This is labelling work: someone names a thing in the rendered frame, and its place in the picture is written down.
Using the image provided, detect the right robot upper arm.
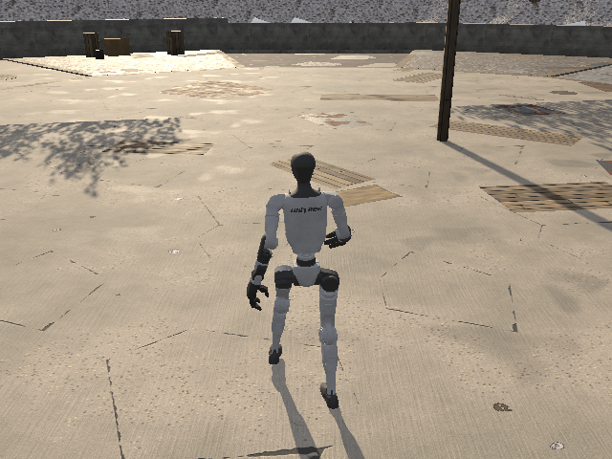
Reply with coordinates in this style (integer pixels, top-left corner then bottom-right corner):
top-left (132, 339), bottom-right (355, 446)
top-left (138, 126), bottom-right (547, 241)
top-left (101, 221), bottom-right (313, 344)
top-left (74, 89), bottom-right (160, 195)
top-left (323, 191), bottom-right (351, 239)

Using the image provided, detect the left robot upper arm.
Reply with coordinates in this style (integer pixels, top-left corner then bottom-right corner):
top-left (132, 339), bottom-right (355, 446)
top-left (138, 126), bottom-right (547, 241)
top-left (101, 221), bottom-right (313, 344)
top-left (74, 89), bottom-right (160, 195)
top-left (264, 193), bottom-right (285, 250)

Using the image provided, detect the humanoid robot torso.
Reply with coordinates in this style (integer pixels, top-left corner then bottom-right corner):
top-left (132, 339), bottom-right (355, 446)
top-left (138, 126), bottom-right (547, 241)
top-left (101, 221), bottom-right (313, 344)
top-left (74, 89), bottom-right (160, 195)
top-left (283, 187), bottom-right (327, 287)

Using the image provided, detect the right robot forearm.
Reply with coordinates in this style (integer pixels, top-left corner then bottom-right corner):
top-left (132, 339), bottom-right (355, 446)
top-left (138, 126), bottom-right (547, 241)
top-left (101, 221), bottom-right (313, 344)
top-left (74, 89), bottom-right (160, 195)
top-left (338, 225), bottom-right (352, 244)

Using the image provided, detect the robot left hand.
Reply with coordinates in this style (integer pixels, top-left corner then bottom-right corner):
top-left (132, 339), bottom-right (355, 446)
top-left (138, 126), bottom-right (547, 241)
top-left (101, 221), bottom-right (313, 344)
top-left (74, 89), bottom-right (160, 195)
top-left (247, 282), bottom-right (269, 311)

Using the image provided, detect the left robot shin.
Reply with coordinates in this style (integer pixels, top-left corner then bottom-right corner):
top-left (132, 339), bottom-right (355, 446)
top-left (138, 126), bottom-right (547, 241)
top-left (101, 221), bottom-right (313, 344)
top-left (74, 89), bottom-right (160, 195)
top-left (272, 296), bottom-right (286, 353)

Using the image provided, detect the left robot forearm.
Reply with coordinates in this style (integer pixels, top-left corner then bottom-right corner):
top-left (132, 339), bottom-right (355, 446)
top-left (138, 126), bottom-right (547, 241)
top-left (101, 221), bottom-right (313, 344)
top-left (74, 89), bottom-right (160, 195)
top-left (250, 234), bottom-right (273, 285)

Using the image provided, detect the robot right hand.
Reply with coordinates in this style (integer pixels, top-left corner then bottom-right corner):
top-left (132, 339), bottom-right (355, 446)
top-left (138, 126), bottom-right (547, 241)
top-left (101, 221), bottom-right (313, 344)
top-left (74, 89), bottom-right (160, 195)
top-left (324, 231), bottom-right (346, 249)

